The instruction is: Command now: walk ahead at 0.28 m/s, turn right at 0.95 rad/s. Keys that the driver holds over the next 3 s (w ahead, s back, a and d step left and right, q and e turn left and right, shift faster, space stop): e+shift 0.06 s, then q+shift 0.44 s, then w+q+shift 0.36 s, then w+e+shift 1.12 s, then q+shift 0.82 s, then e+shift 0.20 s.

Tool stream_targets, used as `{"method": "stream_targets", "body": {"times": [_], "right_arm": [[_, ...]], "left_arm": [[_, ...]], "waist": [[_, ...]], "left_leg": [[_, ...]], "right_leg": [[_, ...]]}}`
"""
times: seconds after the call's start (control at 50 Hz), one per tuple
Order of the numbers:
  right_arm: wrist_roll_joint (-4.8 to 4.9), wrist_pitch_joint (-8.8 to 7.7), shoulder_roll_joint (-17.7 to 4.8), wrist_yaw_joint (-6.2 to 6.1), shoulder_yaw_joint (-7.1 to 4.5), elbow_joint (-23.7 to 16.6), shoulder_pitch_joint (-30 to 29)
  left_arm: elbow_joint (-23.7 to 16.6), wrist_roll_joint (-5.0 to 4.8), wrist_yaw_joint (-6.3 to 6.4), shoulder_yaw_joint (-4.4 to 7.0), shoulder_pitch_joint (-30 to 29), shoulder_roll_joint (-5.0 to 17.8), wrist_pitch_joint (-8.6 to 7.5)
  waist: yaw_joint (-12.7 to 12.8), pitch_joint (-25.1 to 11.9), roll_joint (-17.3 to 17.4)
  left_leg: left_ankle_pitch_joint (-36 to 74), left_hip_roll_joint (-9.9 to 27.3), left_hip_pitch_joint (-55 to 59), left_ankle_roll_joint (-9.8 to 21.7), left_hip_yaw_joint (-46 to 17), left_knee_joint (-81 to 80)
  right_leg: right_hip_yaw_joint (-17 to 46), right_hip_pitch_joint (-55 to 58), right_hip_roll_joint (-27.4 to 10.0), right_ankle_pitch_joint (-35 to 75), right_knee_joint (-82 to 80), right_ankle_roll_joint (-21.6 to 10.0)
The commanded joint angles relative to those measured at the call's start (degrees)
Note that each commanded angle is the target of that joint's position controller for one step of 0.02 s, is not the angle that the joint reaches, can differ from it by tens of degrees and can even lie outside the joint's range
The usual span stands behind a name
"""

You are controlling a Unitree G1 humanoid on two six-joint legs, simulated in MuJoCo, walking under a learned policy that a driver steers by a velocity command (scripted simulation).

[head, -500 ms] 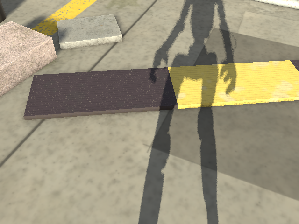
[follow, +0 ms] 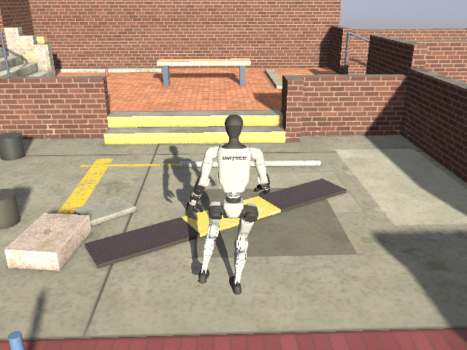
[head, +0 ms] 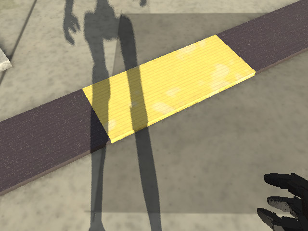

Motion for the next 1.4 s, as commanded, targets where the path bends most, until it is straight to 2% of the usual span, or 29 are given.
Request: {"method": "stream_targets", "body": {"times": [0.02, 0.08, 0.14, 0.18, 0.22, 0.24, 0.26, 0.28, 0.34, 0.4, 0.46, 0.52, 0.56, 0.58, 0.6, 0.62, 0.68, 0.86, 1.02, 1.06, 1.08, 1.1, 1.12, 1.14, 1.16, 1.18, 1.2, 1.26, 1.4], "right_arm": [[-0.38, 1.3, -2.93, -0.51, -1.3, -1.3, 5.26], [0.97, 1.64, -3.48, 0.21, -1.39, -1.3, 1.23], [0.65, 0.8, -3.95, 1.57, -1.38, -0.39, -0.02], [0.24, -0.15, -4.6, 2.05, -1.94, 1.27, 3.74], [-0.31, -0.92, -5.62, 2.13, -2.1, 2.02, 7.18], [-2.3, -0.52, -6.55, 1.92, -1.95, 1.78, 7.2], [-0.99, 0.31, -5.1, 2.0, -2.13, 1.94, 9.3], [0.59, 1.23, -6.3, 2.12, -2.76, 1.46, 10.79], [1.95, 4.03, -9.89, 1.51, -4.06, -0.5, 10.19], [2.24, 6.22, -7.87, 0.91, -4.31, -1.29, 9.1], [2.49, 7.3, -8.79, 0.25, -5.49, -0.86, 11.7], [3.13, 7.95, -10.04, -0.47, -6.6, -1.16, 12.1], [3.9, 8.08, -9.48, -0.46, -6.46, -3.16, 7.33], [4.66, 8.26, -5.06, -0.3, -5.57, -3.67, 8.61], [5.04, 7.02, -4.27, -0.01, -5.14, -4.92, 9.41], [3.86, 6.44, -9.05, 0.45, -6.05, -3.38, 11.2], [1.39, 6.02, -6.43, 1.68, -5.06, -0.82, 15.95], [3.9, 5.28, -5.94, 2.81, -3.43, -5.05, 7.97], [3.72, 1.99, -2.63, 5.9, -0.57, -7.56, -0.79], [3.72, 1.2, -6.19, 6.05, -2.12, -6.61, 4.85], [4.12, 1.23, -9.48, 5.39, -4.14, -3.23, 17.42], [3.82, 1.98, -13.04, 4.01, -5.86, -0.17, 30.52], [1.55, 1.87, -21.3, 2.79, -6.63, 1.05, 35.06], [0.16, 1.01, -16.98, 3.15, -5.58, 0.46, 36.67], [1.09, 0.36, -12.79, 3.72, -4.21, 1.93, 33.42], [1.81, 0.18, -10.03, 3.96, -3.39, 3.3, 30.02], [1.2, 0.11, -7.59, 4.01, -2.81, 3.99, 25.87], [0.68, -0.81, -0.54, 3.82, -1.57, 6.08, 19.15], [-0.03, -0.63, -4.48, 1.31, -2.57, 9.65, 17.97]], "left_arm": [[-4.97, -0.88, 2.58, 2.95, -4.88, 9.42, 0.93], [-4.99, -1.58, 4.28, 2.88, -4.49, 8.55, 3.59], [-3.94, 0.12, 4.62, 1.13, -1.64, 3.62, 3.46], [-3.55, 1.28, 4.02, -0.3, -3.19, 0.86, 2.72], [-3.23, 2.62, 2.95, -1.2, -0.87, -0.95, 1.26], [-1.99, 2.01, 2.59, -1.04, 6.5, 0.09, 1.09], [-2.65, 2.1, 2.42, -0.24, 5.29, 5.38, 1.39], [-3.41, 1.54, 2.42, 0.94, -0.51, 9.05, 2.31], [-4.97, 1.63, 2.22, 0.66, -8.7, 5.52, 4.5], [-4.25, 0.93, 2.57, -0.11, -9.78, 1.42, 4.2], [-3.07, 0.48, 2.46, -0.07, -10.25, 0.78, 3.4], [-1.43, -0.02, 1.86, 0.7, -7.59, 3.11, 2.14], [2.56, 0.96, 1.6, 1.91, 4.14, 6.69, 1.41], [3.15, 1.62, 1.73, 3.32, 6.21, 11.84, 0.89], [0.73, 3.12, 1.44, 3.27, -3.38, 12.6, -0.01], [-2.09, 3.03, 2.26, 1.95, -9.88, 8.04, -0.68], [-2.27, 0.14, 3.31, 0.75, -9.36, 5.61, -1.8], [1.34, 2.78, 1.91, 0.61, 2.92, 8.9, -3.3], [5.82, -1.1, 1.04, 0.29, 6.75, 10.49, -2.07], [7.09, -1.08, 0.72, 0.72, 7.32, 13.37, -2.03], [7.74, -0.53, 0.71, 0.32, 6.31, 13.16, -2.07], [6.77, 0.36, 0.61, -0.82, 5.6, 10.36, -3.12], [3.3, 0.8, 0.06, -3.41, 9.88, -1.23, -4.51], [3.32, -2.7, 0.15, -2.53, 8.95, 2.54, -6.05], [1.11, -4.56, 0.66, -1.14, 2.01, 5.42, -5.67], [0.04, -3.78, 1.02, -1.39, -1.04, 4.36, -5.14], [0.25, -2.1, 1.12, -1.33, -1.41, 3.86, -4.39], [2.37, -2.89, -0.34, -1.01, 3.53, 0.52, -0.59], [-2.58, -1.44, -1.41, -1.37, -6.18, 0.89, 1.5]], "waist": [[-5.19, -12.2, 1.02], [-2.77, -15.09, -3.66], [0.46, -14.04, -7.6], [-1.49, -13.52, -7.33], [-1.25, -15.76, -0.71], [2.31, -16.43, 12.07], [0.61, -18.58, 16.74], [-2.31, -17.0, 10.81], [-3.18, -11.72, 0.71], [-2.43, -10.16, 6.14], [-3.21, -12.14, 10.13], [-2.07, -14.19, 12.64], [4.37, -14.49, 15.05], [3.53, -16.32, -1.64], [-0.06, -11.64, -19.3], [-2.65, -8.77, -14.19], [-3.36, -6.33, -7.46], [1.67, 2.04, -7.28], [1.1, 6.91, -5.26], [-3.71, 2.33, -8.69], [-11.57, -5.3, -8.26], [-18.75, -15.18, -6.76], [-13.17, -26.49, 16.73], [-14.69, -33.59, 15.59], [-14.06, -20.93, 11.64], [-12.08, -13.06, 10.01], [-9.12, -8.89, 9.11], [-2.73, -4.79, 9.1], [-1.01, 5.4, 1.61]], "left_leg": [[9.37, -5.07, 10.03, -1.41, 5.75, -14.29], [21.07, -7.65, 12.82, -1.61, 6.11, -27.29], [29.23, -4.65, 14.83, -0.48, 5.41, -32.78], [28.86, -2.59, 17.96, 2.45, 4.81, -38.51], [49.26, 1.49, 31.02, 8.07, -1.21, -42.18], [62.0, 12.06, 39.76, 19.64, -15.36, -41.2], [49.99, 16.32, 39.66, 25.27, -28.61, -45.9], [34.54, 14.52, 38.93, 24.36, -30.84, -47.1], [8.23, 8.01, 29.08, 17.14, -25.81, -50.79], [2.88, -0.47, 22.97, 11.82, -17.59, -52.99], [-0.4, -0.88, 24.56, 11.98, -19.54, -53.55], [-10.93, -0.92, 23.35, 11.01, -23.1, -55.6], [-15.95, -7.1, 7.11, 3.78, -17.84, -54.62], [-17.73, -12.79, -5.08, 1.57, -7.2, -37.02], [-6.99, -10.35, -13.68, 3.96, -3.54, -19.95], [-0.09, -5.56, -14.91, 3.95, -1.69, -11.85], [7.89, -3.32, -13.58, 2.93, 4.66, 4.04], [18.1, 3.6, -21.4, -0.14, 5.27, 5.88], [11.59, 2.39, -1.12, 4.84, 12.22, -24.66], [5.51, -2.21, 13.44, 6.61, 13.77, -30.92], [6.83, -4.79, 30.62, 8.18, 15.34, -33.16], [8.09, 1.03, 54.08, 8.81, 8.67, -27.75], [-11.67, 17.32, 68.92, 11.92, -18.32, -36.35], [-28.84, 21.88, 65.27, 14.19, -35.7, -49.2], [-26.22, 20.68, 58.42, 12.47, -29.9, -51.97], [-17.98, 20.12, 50.74, 12.02, -20.94, -50.97], [-10.19, 17.72, 42.94, 11.4, -13.31, -51.26], [6.63, 13.65, 32.73, 9.65, 3.33, -54.28], [25.47, 10.81, 33.24, 7.84, 22.39, -60.05]], "right_leg": [[12.18, -1.77, -9.6, 37.27, -3.52, -4.72], [12.2, 0.72, -8.28, 24.96, -0.93, 0.91], [14.61, 4.12, -12.02, 14.33, 1.13, 0.53], [14.86, 7.6, -14.31, 15.71, 6.36, 0.21], [9.03, 4.38, -8.9, 6.46, 18.55, 3.26], [5.28, -5.3, -4.13, -17.91, 29.89, 8.69], [2.33, -9.66, -5.62, -28.37, 35.46, 11.43], [2.89, -12.62, -6.03, -28.88, 40.27, 12.17], [3.55, -14.73, -6.29, -22.02, 43.77, 11.79], [-0.75, -6.91, -4.6, -19.03, 25.95, 10.9], [0.3, -1.86, -3.68, -17.24, 15.1, 10.33], [1.23, 5.08, -3.85, -14.21, 5.15, 8.53], [-1.49, 26.26, -7.29, -11.29, -8.05, 5.6], [13.48, 34.57, -21.31, -25.43, -11.8, 1.22], [31.49, 26.55, -33.94, -31.1, -15.3, -2.13], [26.98, 22.43, -33.35, -30.65, -15.67, -1.15], [14.84, 18.5, -27.45, -25.24, -16.06, 3.26], [-0.14, 18.93, -28.23, -17.89, -19.08, 1.5], [-4.42, 15.52, -30.27, -6.0, -24.08, -1.62], [-5.17, 16.53, -29.94, 15.97, -15.01, -1.23], [-8.63, 12.63, -27.44, 30.57, -0.12, 0.25], [-8.3, -3.17, -24.85, 23.88, 19.08, 2.73], [-3.72, -20.08, -14.69, -21.91, 44.35, 5.62], [6.61, -22.87, -13.03, -22.29, 54.43, 4.99], [4.38, -30.58, -14.93, -17.24, 58.51, 5.19], [2.05, -33.34, -17.9, -12.55, 58.06, 5.32], [1.09, -30.61, -20.13, -7.63, 55.11, 5.52], [1.0, -23.57, -22.74, -2.06, 53.21, 5.64], [-4.44, -29.34, -19.46, 8.66, 39.19, 4.93]]}}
